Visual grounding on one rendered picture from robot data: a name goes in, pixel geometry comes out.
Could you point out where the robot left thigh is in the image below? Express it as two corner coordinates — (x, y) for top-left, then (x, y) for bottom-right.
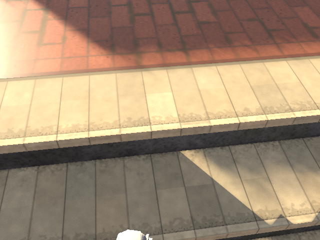
(117, 229), (153, 240)

